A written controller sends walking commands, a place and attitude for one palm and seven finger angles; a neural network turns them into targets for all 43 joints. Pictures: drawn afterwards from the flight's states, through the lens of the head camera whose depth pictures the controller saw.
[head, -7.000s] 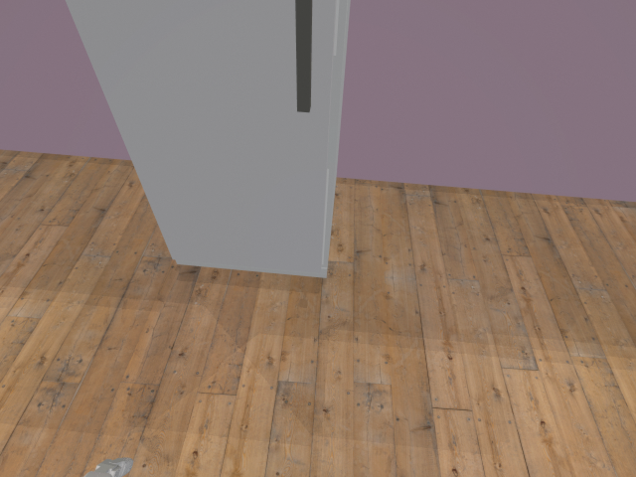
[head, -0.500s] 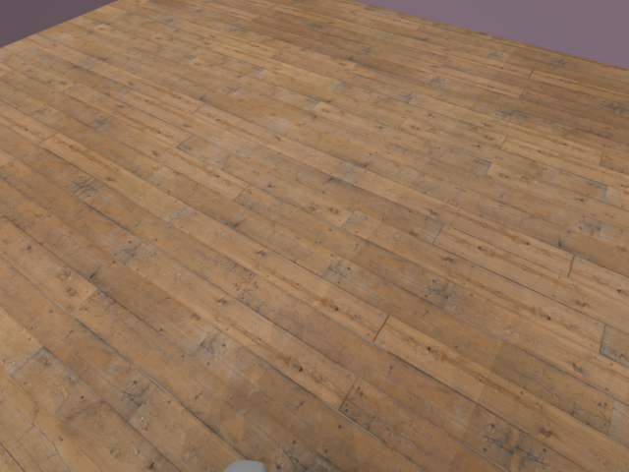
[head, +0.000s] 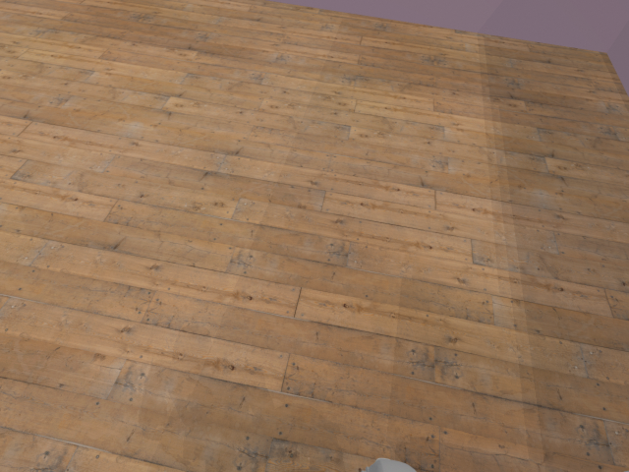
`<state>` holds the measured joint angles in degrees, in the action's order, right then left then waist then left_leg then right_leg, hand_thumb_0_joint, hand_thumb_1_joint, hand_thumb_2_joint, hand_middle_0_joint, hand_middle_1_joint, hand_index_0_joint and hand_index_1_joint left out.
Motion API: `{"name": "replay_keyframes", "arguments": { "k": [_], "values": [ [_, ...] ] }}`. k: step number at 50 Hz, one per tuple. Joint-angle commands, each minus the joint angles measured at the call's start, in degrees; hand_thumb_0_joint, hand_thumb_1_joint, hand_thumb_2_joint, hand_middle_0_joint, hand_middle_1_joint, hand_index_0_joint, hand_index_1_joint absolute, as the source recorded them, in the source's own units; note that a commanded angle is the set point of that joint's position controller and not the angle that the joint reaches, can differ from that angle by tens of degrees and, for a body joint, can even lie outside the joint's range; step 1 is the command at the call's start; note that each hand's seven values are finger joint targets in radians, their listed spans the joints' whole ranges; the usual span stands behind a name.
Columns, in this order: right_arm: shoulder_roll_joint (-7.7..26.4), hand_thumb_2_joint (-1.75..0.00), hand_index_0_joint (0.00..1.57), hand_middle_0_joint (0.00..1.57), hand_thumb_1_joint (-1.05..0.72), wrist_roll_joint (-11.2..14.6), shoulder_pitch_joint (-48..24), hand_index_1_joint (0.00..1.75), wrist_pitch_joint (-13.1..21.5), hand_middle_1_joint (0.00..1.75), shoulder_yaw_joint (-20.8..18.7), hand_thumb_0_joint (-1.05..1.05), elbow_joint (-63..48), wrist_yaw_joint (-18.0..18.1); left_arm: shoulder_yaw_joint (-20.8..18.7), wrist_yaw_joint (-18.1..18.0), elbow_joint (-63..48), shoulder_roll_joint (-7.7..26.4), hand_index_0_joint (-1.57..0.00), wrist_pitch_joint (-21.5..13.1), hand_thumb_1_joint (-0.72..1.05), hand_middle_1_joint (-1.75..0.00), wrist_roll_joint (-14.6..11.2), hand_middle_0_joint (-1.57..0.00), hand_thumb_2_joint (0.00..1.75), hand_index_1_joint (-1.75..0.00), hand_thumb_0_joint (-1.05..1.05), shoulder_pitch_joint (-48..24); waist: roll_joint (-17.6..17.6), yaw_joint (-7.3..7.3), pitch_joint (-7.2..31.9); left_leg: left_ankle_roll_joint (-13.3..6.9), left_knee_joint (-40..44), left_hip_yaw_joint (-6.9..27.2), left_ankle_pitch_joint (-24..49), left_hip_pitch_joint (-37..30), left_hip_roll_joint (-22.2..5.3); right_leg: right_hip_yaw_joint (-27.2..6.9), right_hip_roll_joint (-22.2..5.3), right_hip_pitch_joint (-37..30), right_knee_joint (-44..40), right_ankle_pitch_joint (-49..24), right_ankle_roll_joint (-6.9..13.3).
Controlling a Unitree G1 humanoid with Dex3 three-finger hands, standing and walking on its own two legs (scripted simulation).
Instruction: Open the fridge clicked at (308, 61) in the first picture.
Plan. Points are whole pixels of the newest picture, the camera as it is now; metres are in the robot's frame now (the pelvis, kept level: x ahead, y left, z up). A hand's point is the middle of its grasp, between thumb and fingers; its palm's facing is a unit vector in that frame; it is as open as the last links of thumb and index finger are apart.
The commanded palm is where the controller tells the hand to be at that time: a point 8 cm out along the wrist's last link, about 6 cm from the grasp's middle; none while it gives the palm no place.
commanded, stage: turn to face it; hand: right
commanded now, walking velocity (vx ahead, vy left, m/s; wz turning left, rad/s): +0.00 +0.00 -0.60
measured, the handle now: out of the picture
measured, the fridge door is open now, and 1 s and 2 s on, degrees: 0 0 0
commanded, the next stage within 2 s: none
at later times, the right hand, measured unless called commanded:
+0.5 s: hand out of the picture +0.08 -0.25 -0.15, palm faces +0.29 +0.91 -0.28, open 7.4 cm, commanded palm none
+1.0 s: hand out of the picture -0.11 -0.23 -0.19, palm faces +0.61 +0.75 -0.26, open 7.4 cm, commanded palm none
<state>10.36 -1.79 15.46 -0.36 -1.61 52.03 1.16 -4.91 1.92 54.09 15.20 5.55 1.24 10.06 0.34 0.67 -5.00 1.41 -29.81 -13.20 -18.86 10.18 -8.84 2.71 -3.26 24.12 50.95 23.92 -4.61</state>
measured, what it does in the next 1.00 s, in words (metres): steps on the spot, turning right: right foot, then left foot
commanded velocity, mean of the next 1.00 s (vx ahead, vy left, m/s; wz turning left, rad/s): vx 0.00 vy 0.00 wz -0.60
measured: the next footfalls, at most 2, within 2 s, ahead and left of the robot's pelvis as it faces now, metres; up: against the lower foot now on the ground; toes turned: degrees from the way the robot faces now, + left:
right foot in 0.08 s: +0.03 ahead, -0.14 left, +0.00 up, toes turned -10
left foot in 0.52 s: +0.09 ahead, +0.09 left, +0.00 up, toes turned -16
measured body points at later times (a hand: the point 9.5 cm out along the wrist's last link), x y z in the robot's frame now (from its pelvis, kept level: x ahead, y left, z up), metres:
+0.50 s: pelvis +0.01 -0.01 -0.01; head +0.05 -0.01 +0.44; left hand +0.16 +0.21 -0.15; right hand +0.07 -0.30 -0.13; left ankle +0.05 +0.11 -0.72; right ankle -0.01 -0.14 -0.74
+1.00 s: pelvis +0.00 -0.04 -0.02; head +0.02 -0.08 +0.43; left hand +0.24 +0.12 -0.14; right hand -0.14 -0.27 -0.17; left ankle +0.05 +0.11 -0.72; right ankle -0.05 -0.12 -0.74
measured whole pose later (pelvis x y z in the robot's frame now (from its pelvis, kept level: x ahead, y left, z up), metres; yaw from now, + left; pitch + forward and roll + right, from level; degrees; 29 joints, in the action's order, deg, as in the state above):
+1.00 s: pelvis +0.00 -0.04 -0.02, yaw -36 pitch +0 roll +0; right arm 15.3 -1.2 14.9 -3.0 -4.0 52.5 1.1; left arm -3.8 1.9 51.2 14.0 2.3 1.0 7.7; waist -3.1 1.5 -6.0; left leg 4.4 -49.1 -10.8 -29.9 18.1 -11.3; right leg 5.5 -0.8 18.9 38.1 17.9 2.3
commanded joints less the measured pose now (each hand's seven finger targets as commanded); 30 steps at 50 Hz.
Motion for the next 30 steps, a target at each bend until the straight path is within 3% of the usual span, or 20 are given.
{"name": "replay_keyframes", "arguments": {
  "k": [1, 2, 3, 4, 5, 6, 7, 9, 11, 16, 19, 22, 24, 25, 26, 27, 28, 30],
  "values": [
    [14.58, -0.9, 0.2, 0.2, -0.9, -0.01, 2.93, 0.3, 0.15, 0.3, -4.42, 0.0, -1.99, 0.58, 0.27, -0.24, -6.81, 2.59, -0.2, -3.47, 0.9, -0.3, -0.56, -0.2, 0.9, -0.3, 0.0, -4.3, -15.34, 1.73, 7.71, -6.13, 0.86, 5.9, 37.34, -9.1, -12.01, 5.22, 2.54, -2.21, -15.23, -1.8, 1.54],
    [14.5, -0.9, 0.2, 0.2, -0.9, 0.37, 2.32, 0.3, 0.02, 0.3, -4.63, 0.0, -2.03, 0.43, 0.0, -0.37, -6.43, 3.64, -0.2, -3.77, 0.9, -0.3, -0.36, -0.2, 0.9, -0.3, 0.0, -2.07, -13.62, 0.28, 8.85, -4.28, -2.9, 3.76, 35.24, -7.1, -11.12, 5.45, 2.92, -7.5, -21.62, -7.61, 2.07],
    [13.85, -0.9, 0.2, 0.2, -0.9, 0.88, 1.94, 0.3, -0.16, 0.3, -4.65, 0.0, -2.55, 0.22, -0.83, -0.39, -5.52, 6.59, -0.2, -4.35, 0.9, -0.3, -0.13, -0.2, 0.9, -0.3, 0.0, 2.19, -7.42, -2.36, 11.95, -1.61, -12.33, 2.23, 29.92, -0.49, -10.11, 2.31, 0.57, -18.32, -28.58, -17.91, 3.51],
    [10.32, -0.9, 0.2, 0.2, -0.9, 1.29, 1.32, 0.3, -0.21, 0.3, -4.27, 0.0, -4.92, -0.36, -2.7, -0.78, -5.04, 13.7, -0.2, -4.93, 0.9, -0.3, 0.17, -0.2, 0.9, -0.3, 0.0, 6.42, 11.76, -4.79, 14.41, 3.12, -25.77, 0.65, -0.35, 18.0, -2.34, -17.42, -14.64, -31.34, -28.17, -40.69, 10.36],
    [8.77, -0.9, 0.2, 0.2, -0.9, 0.73, -2.68, 0.3, -0.52, 0.3, -2.96, 0.0, -7.35, -0.08, -3.14, -0.98, -3.74, 16.61, -0.2, -4.38, 0.9, -0.3, -0.7, -0.2, 0.9, -0.3, 0.0, 10.64, 14.7, -6.42, 14.38, 3.98, -33.9, 5.63, -19.61, 24.69, 0.2, -21.52, -21.58, -31.8, -26.63, -56.46, 15.8],
    [8.55, -0.9, 0.2, 0.2, -0.9, 0.74, -4.85, 0.3, -1.22, 0.3, -3.12, 0.0, -6.98, 0.49, -2.97, -1.89, -2.68, 14.86, -0.2, -4.77, 0.9, -0.3, -0.71, -0.2, 0.9, -0.3, 0.0, 11.04, 13.45, -6.82, 15.03, 3.92, -37.63, 10.44, -17.59, 26.23, 0.12, -21.79, -20.5, -29.65, -26.46, -55.45, 16.23],
    [8.74, -0.9, 0.2, 0.2, -0.9, 1.06, -6.48, 0.3, -1.15, 0.3, -3.43, 0.0, -6.4, 0.44, -2.58, -2.45, -3.55, 13.63, -0.2, -4.71, 0.9, -0.3, -0.38, -0.2, 0.9, -0.3, 0.0, 7.89, 13.56, -6.04, 11.37, 3.89, -39.39, 11.8, -14.36, 26.15, -0.03, -19.8, -17.95, -24.74, -27.13, -49.16, 16.15],
    [9.06, -0.9, 0.2, 0.2, -0.9, 0.95, -5.02, 0.3, -1.22, 0.3, -3.94, 0.0, -4.73, -0.3, -1.35, -2.45, -5.66, 9.96, -0.2, -4.84, 0.9, -0.3, -0.02, -0.2, 0.9, -0.3, 0.0, 0.19, 10.36, -2.46, 6.68, 3.87, -38.38, 12.11, -7.08, 22.64, 0.45, -14.12, -11.9, -16.52, -28.86, -40.19, 13.33],
    [9.01, -0.9, 0.2, 0.2, -0.9, 0.81, -2.89, 0.3, -1.45, 0.3, -3.97, 0.0, -3.8, -0.66, -1.15, -2.28, -6.73, 9.33, -0.2, -5.04, 0.9, -0.3, 0.0, -0.2, 0.9, -0.3, 0.0, -2.28, 8.76, -1.22, 6.58, 4.05, -35.73, 11.8, -4.4, 19.91, 1.46, -12.68, -9.77, -13.69, -30.39, -33.86, 12.59],
    [8.53, -0.9, 0.2, 0.2, -0.9, 0.78, -5.98, 0.3, -1.45, 0.3, -3.81, 0.0, -5.74, -0.46, -1.69, -2.09, -6.39, 9.77, -0.2, -4.78, 0.9, -0.3, 0.13, -0.2, 0.9, -0.3, 0.0, 0.04, 7.38, -2.37, 6.79, 4.28, -28.24, 12.44, -4.46, 19.62, 3.68, -18.29, -9.53, -14.92, -31.17, -28.92, 14.11],
    [8.1, -0.9, 0.2, 0.2, -0.9, 0.93, -7.6, 0.3, -1.11, 0.3, -3.53, 0.0, -7.25, -0.31, -2.1, -2.01, -6.55, 9.77, -0.2, -4.52, 0.9, -0.3, 0.28, -0.2, 0.9, -0.3, 0.0, 0.66, 8.25, -2.89, 7.61, 3.98, -22.24, 12.64, -5.61, 17.84, 5.22, -21.15, -8.76, -15.56, -29.54, -30.29, 14.55],
    [7.64, -0.9, 0.2, 0.2, -0.9, 1.32, -5.65, 0.3, -0.49, 0.3, -3.24, 0.0, -7.75, -0.08, -2.44, -1.98, -7.21, 9.96, -0.2, -4.23, 0.9, -0.3, 0.39, -0.2, 0.9, -0.3, 0.0, -0.61, 10.01, -1.78, 9.25, 3.34, -12.3, 11.99, -5.15, 10.78, 7.26, -23.23, -7.75, -13.36, -26.34, -35.55, 14.08],
    [8.34, -0.9, 0.2, 0.2, -0.9, 1.47, -1.89, 0.3, 0.22, 0.3, -3.39, 0.0, -7.13, 0.07, -2.54, -1.89, -7.57, 9.43, -0.2, -4.08, 0.9, -0.3, -0.01, -0.2, 0.9, -0.3, 0.0, -1.38, 8.23, 0.23, 10.38, 2.95, -0.39, 11.19, 3.32, 1.95, 7.83, -22.85, -5.39, -9.03, -22.43, -33.87, 11.8],
    [10.68, -0.9, 0.2, 0.2, -0.9, 1.2, 0.32, 0.3, 0.86, 0.3, -3.84, 0.0, -6.8, 0.3, -2.36, -1.67, -7.83, 7.72, -0.2, -4.12, 0.9, -0.3, -0.42, -0.2, 0.9, -0.3, 0.0, -1.2, 2.84, 1.41, 10.37, 2.38, 7.88, 13.73, 8.72, -6.16, 4.73, -21.29, -2.47, -2.79, -18.37, -25.83, 8.9],
    [15.97, -0.9, 0.2, 0.2, -0.9, 0.22, 1.99, 0.3, 1.59, 0.3, -4.88, 0.0, -6.73, 0.84, -1.56, -1.3, -8.73, 3.32, -0.2, -4.34, 0.9, -0.3, -0.9, -0.2, 0.9, -0.3, 0.0, 0.98, -13.51, 1.8, 12.06, -2.56, 13.56, 29.35, 14.04, -15.34, -11.27, -11.1, 5.59, 8.74, -5.66, -4.68, 3.81],
    [18.31, -0.9, 0.2, 0.2, -0.9, 0.31, 1.05, 0.3, 1.08, 0.3, -4.66, 0.0, -7.5, 0.76, -1.86, -1.4, -9.61, 4.16, -0.2, -4.21, 0.9, -0.3, -0.26, -0.2, 0.9, -0.3, 0.0, 0.98, -15.52, 1.35, 11.2, -8.9, 12.68, 34.13, 18.8, -9.84, -20.77, -7.11, 7.11, 11.12, 6.37, 11.19, 2.22],
    [15.66, -0.9, 0.2, 0.2, -0.9, 0.62, -1.0, 0.3, 1.28, 0.3, -4.81, 0.0, -7.73, 1.04, -2.04, -1.42, -8.74, 5.34, -0.2, -3.59, 0.9, -0.3, 0.25, -0.2, 0.9, -0.3, 0.0, 0.04, -15.34, 1.14, 9.46, -10.13, 13.02, 31.91, 18.29, -5.43, -18.84, -9.25, 4.56, 10.88, 13.51, 9.68, 2.47],
    [12.08, -0.9, 0.2, 0.2, -0.9, 0.79, -6.29, 0.3, 0.89, 0.3, -3.68, 0.0, -8.6, 0.96, -2.07, -0.74, -6.84, 4.99, -0.2, -2.81, 0.9, -0.3, 0.13, -0.2, 0.9, -0.3, 0.0, 0.42, -8.73, -1.64, 4.05, -8.51, 12.19, 22.51, 16.44, -0.05, -13.08, -7.59, 2.38, 10.7, 20.21, 1.87, 1.72]
  ]
}}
